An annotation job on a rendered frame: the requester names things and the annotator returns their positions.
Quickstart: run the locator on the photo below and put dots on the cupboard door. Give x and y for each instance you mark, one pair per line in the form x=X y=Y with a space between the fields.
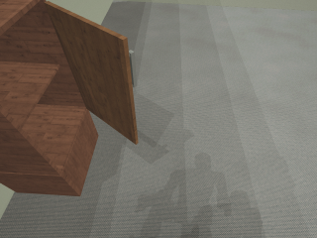
x=100 y=64

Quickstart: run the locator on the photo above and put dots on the handle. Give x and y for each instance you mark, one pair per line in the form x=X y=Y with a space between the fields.
x=133 y=68

